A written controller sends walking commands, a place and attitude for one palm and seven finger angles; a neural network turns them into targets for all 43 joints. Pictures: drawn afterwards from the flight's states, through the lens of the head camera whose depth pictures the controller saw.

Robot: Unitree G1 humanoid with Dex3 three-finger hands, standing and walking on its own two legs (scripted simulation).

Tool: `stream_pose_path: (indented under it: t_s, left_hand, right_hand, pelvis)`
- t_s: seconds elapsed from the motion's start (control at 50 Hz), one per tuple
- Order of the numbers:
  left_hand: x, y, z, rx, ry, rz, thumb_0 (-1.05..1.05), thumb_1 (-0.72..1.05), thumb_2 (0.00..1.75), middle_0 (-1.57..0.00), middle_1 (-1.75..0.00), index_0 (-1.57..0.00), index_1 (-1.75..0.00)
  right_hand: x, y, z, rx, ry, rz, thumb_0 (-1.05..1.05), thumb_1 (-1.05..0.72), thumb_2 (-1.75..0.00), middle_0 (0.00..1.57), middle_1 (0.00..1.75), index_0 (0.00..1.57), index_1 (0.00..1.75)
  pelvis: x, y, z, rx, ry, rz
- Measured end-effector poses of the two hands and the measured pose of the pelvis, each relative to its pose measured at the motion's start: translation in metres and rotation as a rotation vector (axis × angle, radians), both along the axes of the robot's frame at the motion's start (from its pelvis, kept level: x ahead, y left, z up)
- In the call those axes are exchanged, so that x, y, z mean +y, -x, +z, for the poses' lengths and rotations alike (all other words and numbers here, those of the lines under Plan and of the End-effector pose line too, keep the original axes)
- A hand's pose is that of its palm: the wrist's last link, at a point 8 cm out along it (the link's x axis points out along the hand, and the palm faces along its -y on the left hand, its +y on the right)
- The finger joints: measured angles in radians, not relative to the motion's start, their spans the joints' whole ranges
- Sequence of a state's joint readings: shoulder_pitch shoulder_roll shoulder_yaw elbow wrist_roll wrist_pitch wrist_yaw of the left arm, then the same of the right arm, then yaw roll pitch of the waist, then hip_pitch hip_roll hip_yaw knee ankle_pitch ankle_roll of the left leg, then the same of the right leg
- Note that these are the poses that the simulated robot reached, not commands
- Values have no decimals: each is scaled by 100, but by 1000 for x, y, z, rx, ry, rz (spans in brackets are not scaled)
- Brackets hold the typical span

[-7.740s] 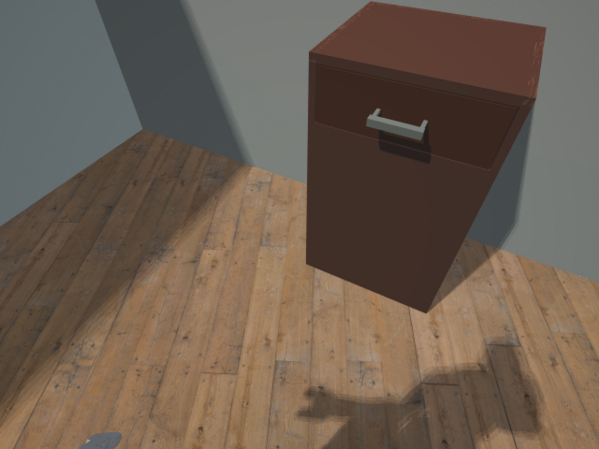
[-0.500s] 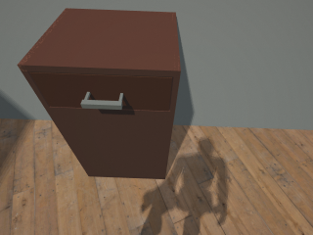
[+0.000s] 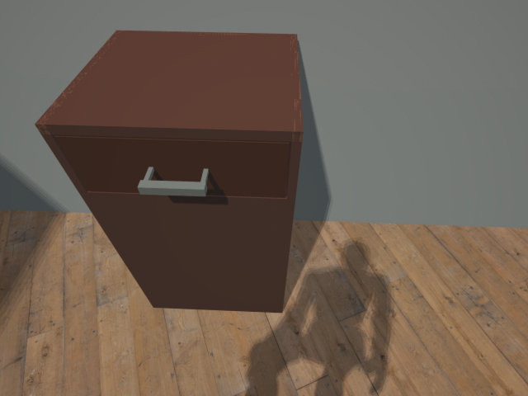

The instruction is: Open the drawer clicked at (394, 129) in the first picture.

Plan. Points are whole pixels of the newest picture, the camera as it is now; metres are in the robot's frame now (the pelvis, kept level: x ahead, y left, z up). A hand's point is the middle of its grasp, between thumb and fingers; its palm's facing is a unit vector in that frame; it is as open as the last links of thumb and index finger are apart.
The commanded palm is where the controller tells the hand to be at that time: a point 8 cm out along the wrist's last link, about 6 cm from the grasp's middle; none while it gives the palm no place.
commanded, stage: look again from close up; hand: left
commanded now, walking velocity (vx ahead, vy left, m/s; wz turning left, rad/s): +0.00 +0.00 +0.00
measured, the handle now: (175, 180) +0.51 +0.22 +0.00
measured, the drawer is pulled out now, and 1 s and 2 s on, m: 0.00 0.00 0.00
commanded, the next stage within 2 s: raise the hand with hooked fingers in 0.10 s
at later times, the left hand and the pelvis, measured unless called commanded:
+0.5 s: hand (158, 339) +0.20 +0.18 -0.02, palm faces -0.01 -0.45 -0.89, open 7.9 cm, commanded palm +0.13 +0.21 -0.02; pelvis -0.02 +0.00 -0.02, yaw -2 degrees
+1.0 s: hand (135, 322) +0.21 +0.20 +0.01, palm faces +0.07 -0.12 -0.99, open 10.8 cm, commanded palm +0.17 +0.22 +0.06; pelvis -0.04 +0.00 -0.03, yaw -1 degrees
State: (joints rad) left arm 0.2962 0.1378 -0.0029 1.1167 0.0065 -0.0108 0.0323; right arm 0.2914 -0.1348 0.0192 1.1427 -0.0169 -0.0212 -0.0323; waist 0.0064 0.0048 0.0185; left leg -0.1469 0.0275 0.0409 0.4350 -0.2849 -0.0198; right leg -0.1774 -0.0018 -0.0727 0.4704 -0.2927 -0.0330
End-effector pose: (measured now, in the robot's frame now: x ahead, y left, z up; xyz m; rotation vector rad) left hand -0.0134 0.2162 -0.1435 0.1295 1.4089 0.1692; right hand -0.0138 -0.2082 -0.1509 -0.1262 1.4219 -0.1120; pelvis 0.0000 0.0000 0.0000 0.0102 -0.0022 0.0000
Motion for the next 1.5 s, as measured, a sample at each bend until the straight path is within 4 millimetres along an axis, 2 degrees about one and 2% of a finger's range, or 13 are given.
stream_pose_path:
  t_s: [0.24, 0.36, 0.42, 0.48, 0.54, 0.6, 0.7, 0.8, 0.92, 1.02, 1.14, 1.28, 1.5]
  left_hand:
    - [-10, -5, 2, -1, -12, -48, 2, 92, 90, -20, -30, -20, -30]
    - [29, -116, 102, -543, -398, -300, 6, 92, 88, -21, -33, -21, -33]
    - [18, -171, 150, -778, -620, -538, 4, 86, 86, -21, -36, -21, -35]
    - [-9, -197, 172, -931, -786, -732, 3, 79, 83, -21, -39, -21, -39]
    - [-36, -188, 165, -982, -832, -868, 2, 72, 81, -21, -43, -21, -43]
    - [-48, -160, 145, -957, -843, -949, 1, 64, 78, -22, -48, -22, -47]
    - [-26, -118, 131, -850, -999, -1001, 0, 51, 73, -24, -55, -25, -55]
    - [6, -136, 161, -898, -1229, -978, 0, 38, 68, -27, -63, -27, -63]
    - [-1, -187, 206, -986, -1231, -909, 0, 24, 62, -27, -72, -27, -71]
    - [-10, -204, 209, -936, -1122, -1004, 0, 13, 57, -27, -79, -27, -79]
    - [8, -200, 212, -907, -1093, -1056, 0, 0, 51, -29, -88, -29, -88]
    - [28, -214, 242, -999, -1188, -1000, 0, -17, 44, -30, -99, -30, -98]
    - [37, -258, 279, -981, -1188, -1027, 0, -40, 34, -32, -114, -32, -114]
  right_hand:
    - [-10, -9, 1, -12, 19, 4, 2, -93, -90, 20, 30, 20, 30]
    - [-36, -72, 9, -419, 98, -24, 3, -93, -90, 20, 30, 20, 30]
    - [-43, -118, 20, -605, 98, 22, 3, -93, -90, 20, 30, 20, 30]
    - [-46, -158, 38, -731, 87, 64, 2, -92, -90, 20, 30, 20, 30]
    - [-45, -188, 54, -773, 67, 117, 2, -92, -90, 20, 30, 20, 30]
    - [-40, -209, 63, -770, 56, 195, 1, -91, -90, 20, 30, 19, 30]
    - [-22, -230, 59, -756, 37, 292, 1, -91, -90, 20, 30, 20, 30]
    - [2, -228, 39, -746, -20, 319, 1, -91, -90, 20, 30, 20, 30]
    - [18, -190, 23, -664, -92, 223, 1, -91, -90, 20, 30, 20, 30]
    - [9, -154, 24, -570, -72, 155, 1, -91, -90, 20, 30, 20, 30]
    - [-15, -134, 27, -497, 22, 134, 2, -91, -90, 20, 30, 20, 30]
    - [-21, -151, 33, -518, 66, 141, 2, -91, -90, 20, 30, 20, 30]
    - [23, -200, 58, -632, -19, 156, 1, -91, -90, 20, 30, 20, 30]
  pelvis:
    - [-5, -5, -2, 7, 10, -10]
    - [1, 4, -7, 32, -10, -11]
    - [2, 12, -13, 75, -19, -6]
    - [2, 19, -19, 113, -31, -30]
    - [-2, 23, -25, 143, -47, -57]
    - [-7, 28, -31, 155, -54, -59]
    - [-14, 34, -41, 159, -45, -35]
    - [-14, 41, -49, 142, -27, 1]
    - [-8, 44, -38, 105, -22, 2]
    - [-4, 39, -23, 78, -31, -31]
    - [2, 35, -15, 53, -18, -30]
    - [13, 32, -12, 47, -7, -10]
    - [23, 22, -3, 20, -3, -12]
